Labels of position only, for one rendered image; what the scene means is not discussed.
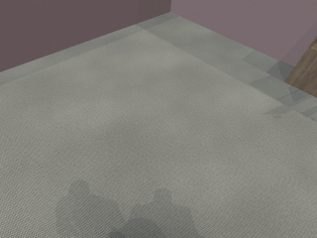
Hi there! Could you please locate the cupboard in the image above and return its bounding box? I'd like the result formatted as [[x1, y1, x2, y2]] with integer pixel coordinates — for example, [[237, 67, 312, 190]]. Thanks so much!
[[284, 36, 317, 98]]

